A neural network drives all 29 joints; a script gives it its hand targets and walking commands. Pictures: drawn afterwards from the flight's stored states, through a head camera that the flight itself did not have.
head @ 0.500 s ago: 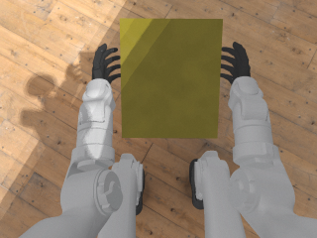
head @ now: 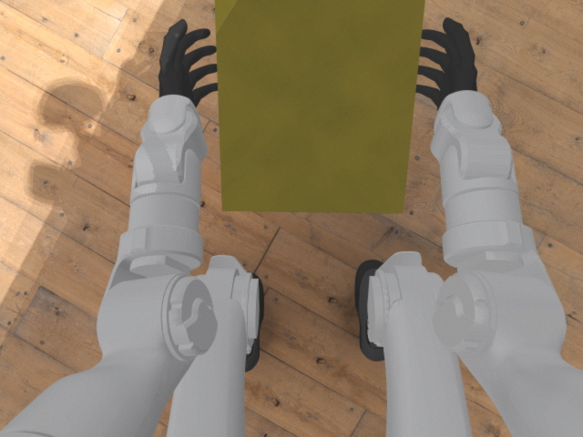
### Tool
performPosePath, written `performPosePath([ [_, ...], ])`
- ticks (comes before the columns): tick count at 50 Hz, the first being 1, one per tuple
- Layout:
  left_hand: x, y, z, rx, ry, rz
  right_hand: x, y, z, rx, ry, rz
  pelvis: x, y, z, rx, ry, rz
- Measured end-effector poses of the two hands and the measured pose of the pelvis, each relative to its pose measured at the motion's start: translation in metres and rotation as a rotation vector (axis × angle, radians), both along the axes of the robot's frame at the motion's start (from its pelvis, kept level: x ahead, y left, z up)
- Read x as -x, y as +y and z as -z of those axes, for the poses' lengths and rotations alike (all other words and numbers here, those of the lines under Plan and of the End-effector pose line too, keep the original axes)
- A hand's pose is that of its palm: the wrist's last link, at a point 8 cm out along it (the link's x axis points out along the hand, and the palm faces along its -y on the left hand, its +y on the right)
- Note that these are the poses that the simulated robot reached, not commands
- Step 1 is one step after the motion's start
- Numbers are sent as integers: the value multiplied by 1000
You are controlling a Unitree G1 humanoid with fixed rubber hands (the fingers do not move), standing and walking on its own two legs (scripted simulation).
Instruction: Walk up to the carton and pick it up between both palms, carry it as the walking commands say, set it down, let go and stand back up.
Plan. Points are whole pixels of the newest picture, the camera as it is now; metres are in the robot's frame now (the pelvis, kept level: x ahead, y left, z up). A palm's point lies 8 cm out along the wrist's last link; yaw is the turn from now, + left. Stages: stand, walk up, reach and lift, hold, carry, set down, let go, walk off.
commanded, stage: set down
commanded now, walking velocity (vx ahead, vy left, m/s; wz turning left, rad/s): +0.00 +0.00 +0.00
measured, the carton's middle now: (312, 103) +0.52 -0.02 -0.20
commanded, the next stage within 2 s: none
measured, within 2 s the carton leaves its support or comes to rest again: neither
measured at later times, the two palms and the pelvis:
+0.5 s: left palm (205, 108) +0.52 +0.14 -0.20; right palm (430, 100) +0.52 -0.18 -0.20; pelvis +0.00 +0.00 -0.05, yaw +0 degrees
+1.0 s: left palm (207, 106) +0.54 +0.14 -0.23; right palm (422, 101) +0.53 -0.18 -0.23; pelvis +0.00 +0.00 -0.07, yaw +0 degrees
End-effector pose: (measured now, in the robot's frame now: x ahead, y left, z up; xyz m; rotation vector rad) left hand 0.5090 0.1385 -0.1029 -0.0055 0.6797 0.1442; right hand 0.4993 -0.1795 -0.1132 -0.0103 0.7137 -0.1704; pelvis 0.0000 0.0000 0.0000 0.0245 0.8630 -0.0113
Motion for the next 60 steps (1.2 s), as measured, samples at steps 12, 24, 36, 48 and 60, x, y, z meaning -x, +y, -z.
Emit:
performPosePath([
  [12,-8,0,48,-5,9,6,-9,-1,50,6,14,-16,3,0,29,0,-23,-2],
  [24,-14,-2,92,0,25,18,-22,-5,89,20,33,-37,2,1,51,0,-52,-2],
  [36,-25,3,119,-8,60,47,-31,-3,116,25,69,-77,-2,0,65,4,-90,-18],
  [48,-28,3,126,-3,55,41,-31,-3,122,10,66,-74,-4,3,71,12,-119,-21],
  [60,-26,7,129,-2,58,45,-31,-2,123,-8,61,-85,-2,4,74,10,-147,-23],
])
